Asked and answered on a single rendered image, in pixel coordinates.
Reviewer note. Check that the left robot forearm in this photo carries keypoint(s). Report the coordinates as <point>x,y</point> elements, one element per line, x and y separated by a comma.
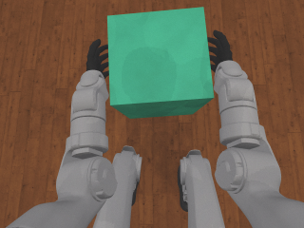
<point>87,119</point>

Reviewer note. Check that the left robot upper arm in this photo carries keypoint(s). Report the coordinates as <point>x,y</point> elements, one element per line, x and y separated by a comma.
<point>82,186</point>

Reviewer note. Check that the right robot forearm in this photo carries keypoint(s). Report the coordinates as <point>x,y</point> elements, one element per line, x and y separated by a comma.
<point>237,106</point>

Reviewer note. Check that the robot right hand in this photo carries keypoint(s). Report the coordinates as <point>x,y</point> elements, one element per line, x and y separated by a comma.
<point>222,49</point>

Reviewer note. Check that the robot left hand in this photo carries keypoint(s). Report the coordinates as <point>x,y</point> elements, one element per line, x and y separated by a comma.
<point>94,60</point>

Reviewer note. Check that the right robot upper arm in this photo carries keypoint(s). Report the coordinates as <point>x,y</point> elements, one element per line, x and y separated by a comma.
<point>252,179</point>

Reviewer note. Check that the robot right foot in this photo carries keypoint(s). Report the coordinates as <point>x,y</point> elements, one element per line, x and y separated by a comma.
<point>183,204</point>

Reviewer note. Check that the robot left thigh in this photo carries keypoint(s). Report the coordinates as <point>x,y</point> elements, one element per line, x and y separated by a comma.
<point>116,211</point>

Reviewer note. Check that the carton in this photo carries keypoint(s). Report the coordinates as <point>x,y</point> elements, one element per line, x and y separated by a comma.
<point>159,63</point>

